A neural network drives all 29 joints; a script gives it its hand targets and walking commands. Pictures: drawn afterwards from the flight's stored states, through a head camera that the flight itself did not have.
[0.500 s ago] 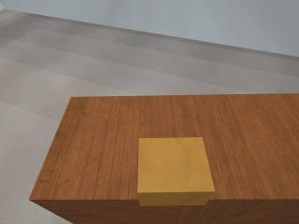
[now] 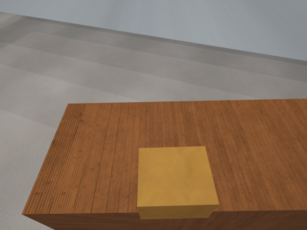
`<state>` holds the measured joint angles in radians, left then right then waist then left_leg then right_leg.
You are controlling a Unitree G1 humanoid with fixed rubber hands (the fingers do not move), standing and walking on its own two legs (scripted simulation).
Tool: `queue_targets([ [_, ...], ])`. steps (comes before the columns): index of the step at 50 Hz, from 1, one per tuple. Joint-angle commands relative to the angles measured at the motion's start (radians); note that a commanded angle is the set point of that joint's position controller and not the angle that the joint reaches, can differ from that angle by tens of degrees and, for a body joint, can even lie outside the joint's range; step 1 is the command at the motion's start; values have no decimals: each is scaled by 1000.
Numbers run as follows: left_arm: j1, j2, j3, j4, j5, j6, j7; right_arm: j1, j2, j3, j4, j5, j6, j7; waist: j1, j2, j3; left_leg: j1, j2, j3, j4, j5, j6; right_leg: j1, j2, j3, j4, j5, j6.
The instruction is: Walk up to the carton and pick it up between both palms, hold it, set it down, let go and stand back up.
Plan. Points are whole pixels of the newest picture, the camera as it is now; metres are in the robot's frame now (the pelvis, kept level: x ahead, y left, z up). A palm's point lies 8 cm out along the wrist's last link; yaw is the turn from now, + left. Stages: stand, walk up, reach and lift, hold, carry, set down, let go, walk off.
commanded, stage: stand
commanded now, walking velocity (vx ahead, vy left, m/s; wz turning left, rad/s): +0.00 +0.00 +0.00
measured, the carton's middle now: (173, 182) +0.30 -0.03 -0.14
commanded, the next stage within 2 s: reach and lift in 0.48 s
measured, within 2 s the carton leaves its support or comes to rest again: neither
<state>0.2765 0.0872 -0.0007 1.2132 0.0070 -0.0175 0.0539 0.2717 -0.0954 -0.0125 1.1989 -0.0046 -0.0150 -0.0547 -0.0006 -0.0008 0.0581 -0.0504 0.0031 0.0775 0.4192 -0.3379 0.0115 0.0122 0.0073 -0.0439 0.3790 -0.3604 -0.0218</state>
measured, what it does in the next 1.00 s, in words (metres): shifts its weight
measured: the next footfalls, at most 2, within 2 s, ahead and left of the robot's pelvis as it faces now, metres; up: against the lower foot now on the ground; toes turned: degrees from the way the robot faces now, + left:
none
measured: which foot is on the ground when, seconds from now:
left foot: down 0.00-1.00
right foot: down 0.00-1.00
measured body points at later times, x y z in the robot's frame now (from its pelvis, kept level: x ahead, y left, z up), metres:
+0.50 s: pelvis +0.01 +0.00 +0.00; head +0.03 +0.00 +0.45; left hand -0.02 +0.19 -0.17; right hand -0.02 -0.20 -0.17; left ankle -0.07 +0.11 -0.74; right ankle -0.10 -0.10 -0.74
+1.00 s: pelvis -0.10 -0.01 -0.02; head +0.01 +0.01 +0.42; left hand +0.04 +0.18 -0.15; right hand +0.05 -0.21 -0.15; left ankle -0.06 +0.11 -0.74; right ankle -0.06 -0.11 -0.74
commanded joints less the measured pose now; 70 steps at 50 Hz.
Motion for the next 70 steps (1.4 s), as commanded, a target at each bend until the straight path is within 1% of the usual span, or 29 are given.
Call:
queue_targets([
  [1, 124, 90, 14, -7, 0, -5, 6, 111, -79, -10, -6, -1, -6, -6, 1, -2, 50, -9, 118, -83, -37, 573, 33, -60, -132, 71, -26, 639, -25],
  [24, 148, 89, 22, -23, -1, -7, 9, 117, -81, -10, -5, 1, -5, -8, -1, -6, 46, 8, 122, -72, -25, 596, 31, -49, -131, 71, -24, 691, -27],
  [25, -918, 318, 72, -351, -48, 199, -63, -975, -185, -154, -274, -66, -2, 48, -69, -49, -157, -268, 106, -148, 239, 736, -31, -572, -65, 14, 180, 406, 42],
  [26, -810, 324, 70, -289, -32, 339, -57, -804, -158, -202, -143, -118, 57, 74, -92, -96, -123, -294, 114, -161, 302, 660, -8, -606, -126, 73, 142, 390, 30],
  [27, -742, 240, 35, -344, -74, 469, -67, -803, -200, -157, -270, -64, 136, 96, -19, -57, -326, -246, 64, -118, 325, 660, -39, -400, -99, 78, 256, 669, 67],
  [29, -685, 167, 58, -533, -103, 619, -62, -714, -152, -81, -385, 16, 258, 95, -20, -15, -518, -200, 23, -118, 350, 738, -67, -353, -98, 120, 363, 935, 153],
  [30, -660, 159, 65, -629, -124, 671, -50, -657, -146, -37, -371, 51, 286, 98, -39, 22, -577, -109, 31, -143, 380, 859, -77, -449, -102, 106, 428, 1027, 197],
  [31, -628, 135, 29, -736, -200, 720, -38, -618, -119, -3, -281, 60, 312, 99, -77, 154, -556, 225, 98, -248, 455, 1115, -64, -971, -97, 50, 481, 888, 225],
  [32, -569, 53, -75, -781, -357, 772, -17, -628, 2, 2, -77, 63, 337, 103, -32, 373, -629, 703, 255, -372, 504, 1495, -47, -1963, -71, 80, 219, 116, -28],
  [33, -492, 75, -52, -765, -359, 834, -24, -580, 28, 104, -159, 258, 297, 103, 146, 175, -836, 73, 182, -112, 477, 1235, -81, -1130, 11, 195, -7, 276, -462],
  [34, -385, 202, 38, -666, -259, 830, -56, -433, -98, 174, -317, 352, 313, 66, 22, -50, -645, -579, -26, 71, 577, 962, -73, -44, 18, 145, 440, 1347, -326],
  [35, -377, 170, 156, -592, -163, 845, -44, -465, -91, 234, -351, 300, 410, 15, -49, -297, -679, -1176, -86, 75, 395, 202, 4, 338, -189, 218, 560, 1959, -7],
  [36, -159, 122, 198, -678, -29, 906, -43, -129, -225, 281, -294, 337, 441, 14, -89, -243, -678, -972, -61, -129, -19, 74, 55, 221, -213, 261, 372, 1749, 185],
  [37, -68, 43, 166, -877, 57, 921, -100, -93, -247, 322, -323, 406, 450, -8, -119, -184, -636, -420, 17, -95, 130, 646, -95, 203, -88, 166, 320, 1456, 177],
  [38, 28, 84, 205, -965, 98, 958, -123, -66, -268, 254, -350, 422, 425, -20, -118, -11, -509, -144, 54, -80, 180, 930, -158, -22, -16, 79, 286, 1063, 140],
  [39, -1, 42, 166, -1029, 92, 1018, -160, -164, -294, 192, -328, 410, 390, -23, -115, 48, -443, 72, 116, -85, 186, 1038, -151, -324, 40, -43, 233, 752, 134],
  [40, 24, 57, 145, -1128, 76, 1043, -182, -188, -302, 175, -330, 410, 346, -22, -84, 51, -414, 89, 134, -57, 205, 1073, -133, -420, 83, -73, 142, 544, 66],
  [41, 7, 30, 140, -1067, 108, 991, -189, -256, -292, 174, -508, 355, 322, -17, -3, 113, -342, -6, 44, -85, 223, 843, -160, -396, 72, -51, 93, 511, -1],
  [42, -14, 61, 158, -1112, 125, 943, -183, -250, -292, 134, -536, 316, 300, -13, -12, 104, -293, -18, 23, -50, 213, 678, -171, -405, 79, -65, 92, 482, -14],
  [44, -91, 140, 160, -1149, 121, 833, -160, -258, -283, 93, -612, 227, 250, 0, -9, 48, -266, -66, 18, -13, 173, 428, -129, -435, 69, -69, 112, 365, 4],
  [47, -364, 219, 126, -1110, 76, 688, -81, -389, -169, 25, -715, 140, 223, 39, 13, 73, -206, -271, 54, -16, 157, 25, -62, -504, 10, -4, 149, 14, 15],
  [49, -460, 247, 101, -1161, 19, 625, -43, -405, -109, -4, -846, 107, 221, 42, 30, 67, -302, -371, 79, -14, 161, -108, -28, -431, -19, 40, 192, -41, 23],
  [51, -471, 259, 82, -1130, -32, 592, -22, -396, -75, 9, -925, 105, 229, 37, 37, 48, -373, -429, 88, -6, 206, -101, -10, -397, -45, 73, 240, -25, 18],
  [56, -255, 259, 45, -1139, -114, 598, -17, -165, -79, 53, -1008, 155, 288, 22, 25, 79, -485, -352, 80, -8, 205, 90, -18, -299, -39, 68, 269, 141, 19],
  [58, -195, 258, 51, -1132, -137, 610, -38, -135, -91, 86, -1026, 173, 307, 13, 15, 39, -446, -279, 60, -5, 189, 175, -20, -302, -23, 47, 225, 174, 27],
  [59, -135, 249, 48, -1121, -137, 610, -42, -87, -100, 89, -1019, 177, 307, 9, 16, 73, -393, -239, 54, -5, 162, 200, -33, -324, -12, 28, 208, 177, 21],
  [65, -122, 263, 100, -1012, -96, 606, -68, -42, -14, 102, -1012, 157, 318, -29, 47, -57, -56, -180, 3, 12, 128, 33, -31, -430, -87, 129, -36, -271, 10],
  [68, -206, 281, 131, -984, -76, 567, -78, -111, -8, 94, -1044, 140, 308, -35, 58, -93, -39, -146, -5, 12, 138, -8, -26, -455, -123, 169, -88, -384, 12],
  [70, -263, 295, 137, -1028, -69, 541, -69, -132, -5, 85, -1071, 138, 292, -32, 50, -79, -29, -98, -5, 9, 132, -9, -25, -490, -124, 155, -91, -364, 14],
])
